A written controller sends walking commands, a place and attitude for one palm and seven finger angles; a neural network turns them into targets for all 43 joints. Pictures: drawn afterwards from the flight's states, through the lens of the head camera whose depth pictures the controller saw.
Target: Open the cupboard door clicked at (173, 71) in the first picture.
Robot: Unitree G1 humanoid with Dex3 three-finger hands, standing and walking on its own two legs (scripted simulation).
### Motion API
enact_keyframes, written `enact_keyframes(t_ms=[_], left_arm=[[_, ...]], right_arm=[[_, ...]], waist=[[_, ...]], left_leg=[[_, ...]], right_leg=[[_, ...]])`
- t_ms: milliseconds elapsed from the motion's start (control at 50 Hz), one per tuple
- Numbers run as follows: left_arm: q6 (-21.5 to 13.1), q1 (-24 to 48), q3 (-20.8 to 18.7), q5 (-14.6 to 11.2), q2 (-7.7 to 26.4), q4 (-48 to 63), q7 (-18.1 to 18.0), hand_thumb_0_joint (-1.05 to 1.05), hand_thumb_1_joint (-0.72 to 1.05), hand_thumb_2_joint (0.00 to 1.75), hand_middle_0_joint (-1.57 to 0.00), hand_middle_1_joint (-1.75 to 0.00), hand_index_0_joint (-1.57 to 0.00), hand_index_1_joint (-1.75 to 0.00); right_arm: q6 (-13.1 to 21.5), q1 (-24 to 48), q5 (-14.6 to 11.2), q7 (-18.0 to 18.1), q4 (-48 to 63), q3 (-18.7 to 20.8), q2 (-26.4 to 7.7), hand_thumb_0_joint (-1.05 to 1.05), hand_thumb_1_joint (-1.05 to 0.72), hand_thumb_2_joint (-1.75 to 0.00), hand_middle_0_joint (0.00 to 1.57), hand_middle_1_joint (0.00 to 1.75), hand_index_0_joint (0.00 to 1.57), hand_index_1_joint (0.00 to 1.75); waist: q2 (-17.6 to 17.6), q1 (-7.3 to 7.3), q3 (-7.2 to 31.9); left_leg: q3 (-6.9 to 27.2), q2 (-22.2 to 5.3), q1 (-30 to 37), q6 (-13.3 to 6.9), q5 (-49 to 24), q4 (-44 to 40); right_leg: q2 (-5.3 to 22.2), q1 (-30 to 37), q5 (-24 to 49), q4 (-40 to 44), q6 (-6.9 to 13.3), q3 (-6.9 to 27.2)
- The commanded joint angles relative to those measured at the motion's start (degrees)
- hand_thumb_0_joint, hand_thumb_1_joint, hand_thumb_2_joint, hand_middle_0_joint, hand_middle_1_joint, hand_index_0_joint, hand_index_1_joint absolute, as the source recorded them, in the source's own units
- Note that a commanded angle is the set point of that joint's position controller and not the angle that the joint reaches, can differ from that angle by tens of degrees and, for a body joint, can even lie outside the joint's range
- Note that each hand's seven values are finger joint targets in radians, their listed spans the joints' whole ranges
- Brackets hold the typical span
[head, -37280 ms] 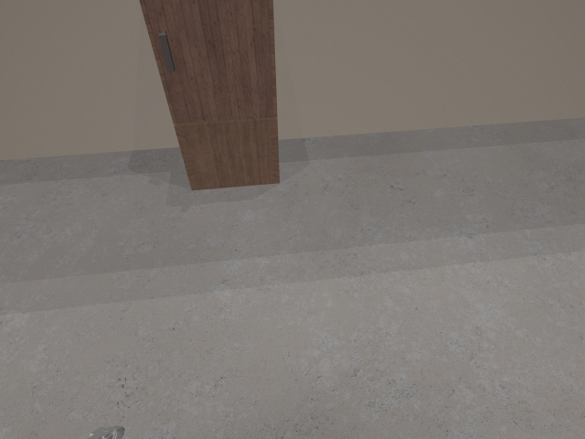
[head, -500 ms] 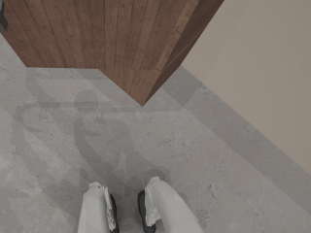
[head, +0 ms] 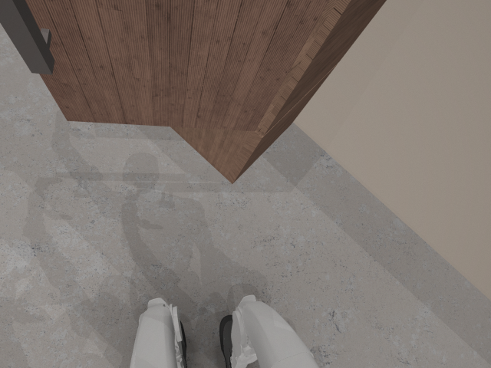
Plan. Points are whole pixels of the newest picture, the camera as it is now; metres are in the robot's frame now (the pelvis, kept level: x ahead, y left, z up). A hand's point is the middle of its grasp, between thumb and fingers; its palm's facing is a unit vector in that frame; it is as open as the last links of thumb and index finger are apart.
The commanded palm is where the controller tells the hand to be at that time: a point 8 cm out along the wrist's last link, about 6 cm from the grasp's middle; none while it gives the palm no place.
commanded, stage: move the hooked fingers beside the handle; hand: left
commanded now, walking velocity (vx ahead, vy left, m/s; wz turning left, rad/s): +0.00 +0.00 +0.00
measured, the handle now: (25, 14) +0.58 +0.24 +0.07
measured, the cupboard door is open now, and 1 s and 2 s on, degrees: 45 45 45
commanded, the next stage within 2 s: slide the fingers in behind the handle in 1.08 s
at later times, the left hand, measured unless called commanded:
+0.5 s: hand out of the picture +0.55 +0.31 +0.08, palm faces -0.01 -1.00 -0.01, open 14.0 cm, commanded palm +0.57 +0.31 +0.06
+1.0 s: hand out of the picture +0.56 +0.32 +0.07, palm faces -0.01 -1.00 -0.02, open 14.0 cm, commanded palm +0.58 +0.30 +0.06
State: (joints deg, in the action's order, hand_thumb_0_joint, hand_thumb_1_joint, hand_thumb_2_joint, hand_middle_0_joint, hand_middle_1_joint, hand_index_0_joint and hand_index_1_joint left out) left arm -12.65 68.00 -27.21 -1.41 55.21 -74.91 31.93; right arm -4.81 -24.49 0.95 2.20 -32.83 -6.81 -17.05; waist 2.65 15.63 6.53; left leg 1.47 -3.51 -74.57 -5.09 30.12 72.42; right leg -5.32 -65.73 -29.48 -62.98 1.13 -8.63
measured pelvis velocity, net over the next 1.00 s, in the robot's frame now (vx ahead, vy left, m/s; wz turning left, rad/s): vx -0.02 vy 0.00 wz -0.02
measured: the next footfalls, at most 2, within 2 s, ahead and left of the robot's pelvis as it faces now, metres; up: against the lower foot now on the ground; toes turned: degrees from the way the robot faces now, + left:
none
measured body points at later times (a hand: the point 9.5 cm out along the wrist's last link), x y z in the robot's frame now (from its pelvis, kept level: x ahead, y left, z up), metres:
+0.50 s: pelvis -0.02 +0.00 -0.02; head +0.19 +0.07 +0.37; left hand +0.54 +0.36 +0.08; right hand -0.05 -0.26 -0.09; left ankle +0.02 +0.06 -0.63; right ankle +0.00 -0.12 -0.63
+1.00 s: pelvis -0.02 +0.00 -0.02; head +0.20 +0.08 +0.36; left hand +0.55 +0.37 +0.08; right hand -0.06 -0.26 -0.09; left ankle +0.02 +0.06 -0.63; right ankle +0.00 -0.12 -0.63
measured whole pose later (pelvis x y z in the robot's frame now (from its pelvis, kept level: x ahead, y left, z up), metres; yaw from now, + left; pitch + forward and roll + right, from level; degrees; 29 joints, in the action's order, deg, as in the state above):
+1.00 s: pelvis -0.02 +0.00 -0.02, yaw -1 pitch +34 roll -12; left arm -11.2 75.5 -26.4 1.0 60.3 -74.8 32.1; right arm -4.4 -24.3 1.1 3.0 -33.3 -8.9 -16.2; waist 3.2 17.3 4.8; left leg 2.4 -3.6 -82.1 -5.4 30.2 77.3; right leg -5.3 -72.8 -29.7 -67.7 0.9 -9.6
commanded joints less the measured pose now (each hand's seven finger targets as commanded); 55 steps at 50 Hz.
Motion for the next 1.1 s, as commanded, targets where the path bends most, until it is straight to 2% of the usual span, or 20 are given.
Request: enact_keyframes(t_ms=[0,80,140,180,220,300,380,460,500,580,660,700,780,840,920,940,980,1020,1040,1080], left_arm=[[-6.03,21.38,-2.2,-1.27,15.14,10.84,-1.38,0.0,-0.5,0.3,-0.3,-1.2,-0.3,-1.2],[-7.09,23.53,-2.34,-0.71,16.63,10.02,-1.75,0.0,-0.5,0.3,-0.3,-1.2,-0.3,-1.2],[-7.76,24.24,-4.6,-0.28,20.85,11.16,-1.7,0.0,-0.5,0.3,-0.3,-1.2,-0.3,-1.2],[-7.67,25.91,-3.13,-0.22,19.1,11.76,-1.58,0.0,-0.5,0.3,-0.3,-1.2,-0.3,-1.2],[-7.81,26.7,-3.69,-0.06,20.2,12.31,-1.21,0.0,-0.5,0.3,-0.3,-1.2,-0.3,-1.2],[-6.56,28.54,-1.57,-0.21,17.43,11.48,-0.68,0.0,-0.5,0.3,-0.3,-1.2,-0.3,-1.2],[-4.19,29.22,0.79,0.13,15.64,7.39,-0.39,0.0,-0.5,0.3,-0.3,-1.2,-0.3,-1.2],[-4.51,30.07,-0.96,1.04,19.18,9.24,-0.95,0.0,-0.5,0.3,-0.3,-1.2,-0.3,-1.2],[-4.86,30.09,-1.42,1.01,19.21,9.39,-1.31,0.0,-0.5,0.3,-0.3,-1.2,-0.3,-1.2],[-4.16,28.99,-2.28,1.74,22.74,6.94,-1.48,0.0,-0.5,0.3,-0.3,-1.2,-0.3,-1.2],[-4.95,30.13,-3.93,2.48,25.78,11.0,-1.82,0.0,-0.5,0.3,-0.3,-1.2,-0.3,-1.2],[-4.89,29.86,-3.78,2.17,24.84,11.56,-1.3,0.0,-0.5,0.3,-0.3,-1.2,-0.3,-1.2],[-3.31,30.32,-2.46,1.5,22.68,10.04,0.06,0.0,-0.5,0.3,-0.3,-1.2,-0.3,-1.2],[-2.6,30.28,-0.37,1.51,19.4,11.19,0.44,0.0,-0.5,0.3,-0.3,-1.2,-0.3,-1.2],[-2.2,30.47,0.32,0.74,17.06,12.64,0.48,0.0,-0.5,0.3,-0.3,-1.2,-0.3,-1.2],[-2.33,29.57,-0.96,0.61,18.06,13.4,0.29,0.0,-0.5,0.3,-0.3,-1.2,-0.3,-1.2],[-2.21,29.19,-0.11,0.2,15.77,13.79,0.02,0.0,-0.5,0.3,-0.3,-1.2,-0.3,-1.2],[-2.32,28.47,-0.24,0.25,15.37,12.86,-0.38,0.0,-0.5,0.3,-0.3,-1.2,-0.3,-1.2],[-2.07,27.57,-0.92,0.26,16.09,11.21,-0.74,0.0,-0.5,0.3,-0.3,-1.2,-0.3,-1.2],[-2.32,27.75,-1.64,0.63,17.77,11.47,-1.51,0.0,-0.5,0.3,-0.3,-1.2,-0.3,-1.2]], right_arm=[[-0.52,-13.43,0.11,1.1,-0.37,4.37,-13.3,0.0,-0.9,-0.9,0.2,0.3,0.2,0.3],[-0.58,-12.08,0.07,1.2,-0.02,4.01,-13.63,0.0,-0.9,-0.9,0.2,0.3,0.2,0.3],[-0.72,-11.94,0.08,1.52,0.51,3.71,-13.98,0.0,-0.9,-0.9,0.2,0.3,0.2,0.3],[-0.67,-11.58,-0.02,1.56,0.25,3.75,-13.92,0.0,-0.9,-0.9,0.2,0.3,0.2,0.3],[-0.67,-11.94,-0.07,1.54,-0.07,3.75,-14.16,0.0,-0.9,-0.9,0.2,0.3,0.2,0.3],[-0.43,-12.42,-0.11,1.73,-0.66,3.71,-14.13,0.0,-0.9,-0.9,0.2,0.3,0.2,0.3],[0.0,-12.53,-0.21,2.07,-0.91,3.07,-14.31,0.0,-0.9,-0.9,0.2,0.3,0.2,0.3],[0.19,-12.95,0.24,2.21,-0.86,2.66,-14.32,0.0,-0.9,-0.9,0.2,0.3,0.2,0.3],[0.42,-13.03,0.3,2.06,-0.49,2.55,-14.09,0.0,-0.9,-0.9,0.2,0.3,0.2,0.3],[0.35,-12.54,0.08,2.28,0.45,1.7,-14.28,0.0,-0.9,-0.9,0.2,0.3,0.2,0.3],[0.04,-12.92,0.29,2.15,0.51,1.79,-14.37,0.0,-0.9,-0.9,0.2,0.3,0.2,0.3],[-0.12,-13.4,0.17,2.01,0.47,2.13,-14.23,0.0,-0.9,-0.9,0.2,0.3,0.2,0.3],[-0.07,-13.6,-0.08,2.12,-0.3,2.38,-14.57,0.0,-0.9,-0.9,0.2,0.3,0.2,0.3],[-0.01,-14.17,-0.07,2.03,-0.88,2.78,-14.4,0.0,-0.9,-0.9,0.2,0.3,0.2,0.3],[0.06,-14.95,0.17,1.84,-1.43,3.22,-14.24,0.0,-0.9,-0.9,0.2,0.3,0.2,0.3],[-0.04,-15.23,0.27,1.79,-1.4,3.4,-14.24,0.0,-0.9,-0.9,0.2,0.3,0.2,0.3],[0.14,-15.03,0.36,1.52,-1.46,3.64,-13.92,0.0,-0.9,-0.9,0.2,0.3,0.2,0.3],[0.18,-15.02,0.35,1.27,-1.52,3.68,-13.78,0.0,-0.9,-0.9,0.2,0.3,0.2,0.3],[0.14,-14.85,0.34,1.31,-1.33,3.52,-13.89,0.0,-0.9,-0.9,0.2,0.3,0.2,0.3],[0.13,-14.86,0.37,1.42,-0.98,3.29,-13.82,0.0,-0.9,-0.9,0.2,0.3,0.2,0.3]], waist=[[19.48,0.56,27.15],[19.01,0.89,27.76],[19.83,0.15,30.7],[20.51,0.95,31.66],[23.08,0.49,33.0],[22.83,1.65,32.93],[19.82,3.06,29.48],[21.78,2.3,31.05],[22.2,2.37,31.1],[19.03,2.45,29.2],[24.23,1.41,32.76],[24.26,1.83,34.19],[22.68,2.76,32.48],[25.77,2.56,32.64],[25.57,2.78,33.31],[25.57,2.15,33.68],[25.17,2.34,33.67],[25.82,2.0,32.36],[23.26,2.25,30.56],[21.56,2.29,30.07]], left_leg=[[9.61,-1.97,42.93,4.2,-36.79,-5.76],[9.44,-1.71,40.57,4.01,-32.55,-5.12],[9.5,-1.6,40.62,4.07,-32.9,-4.71],[9.96,-1.81,41.27,4.08,-31.52,-4.46],[11.82,-2.29,44.57,5.12,-32.97,-4.74],[13.35,-2.61,45.31,5.1,-31.99,-4.88],[12.3,-2.22,39.63,3.87,-25.09,-4.69],[12.64,-2.35,39.82,4.31,-27.06,-4.07],[12.52,-2.29,39.57,4.12,-27.48,-3.53],[10.21,-1.57,32.21,2.75,-22.65,-2.84],[11.52,-2.05,37.48,3.93,-27.93,-2.68],[12.33,-2.4,40.08,4.27,-31.08,-2.41],[12.21,-2.43,38.67,3.74,-28.35,-2.55],[13.94,-3.1,43.88,4.93,-32.15,-3.45],[14.68,-3.38,46.54,5.33,-36.06,-3.66],[14.57,-3.3,47.13,5.43,-37.37,-3.7],[14.05,-3.1,47.18,5.22,-37.59,-3.73],[14.34,-3.22,47.74,5.63,-37.45,-4.32],[13.56,-2.93,45.11,5.04,-34.97,-4.24],[11.87,-2.46,41.81,4.03,-32.44,-4.28]], right_leg=[[-0.34,-4.6,16.05,3.92,0.89,3.25],[-0.2,-4.16,14.74,2.95,0.72,3.37],[-0.11,-2.64,14.97,2.29,0.72,3.57],[0.03,-4.23,14.4,1.94,0.53,3.44],[0.17,-6.92,13.65,1.29,0.64,3.06],[0.25,-9.58,13.04,0.81,0.58,2.7],[0.23,-9.41,11.85,1.02,0.36,2.59],[0.2,-9.48,12.34,-0.07,0.68,2.38],[0.09,-10.08,12.53,-0.28,0.74,2.6],[-0.1,-5.79,11.66,-0.17,0.44,3.08],[-0.08,-7.13,13.1,-0.92,0.6,2.75],[-0.2,-8.35,13.84,-1.02,0.5,2.62],[-0.29,-8.76,13.29,-0.49,0.18,2.42],[-0.1,-11.93,13.48,-0.25,0.26,1.96],[-0.19,-12.68,14.22,0.05,0.27,1.65],[-0.15,-11.91,14.64,0.28,0.32,1.76],[-0.3,-11.39,15.01,0.84,0.32,1.88],[-0.25,-12.22,14.53,0.96,0.47,1.81],[-0.4,-11.21,14.37,1.22,0.44,1.94],[-0.45,-8.13,14.41,1.55,0.39,2.3]])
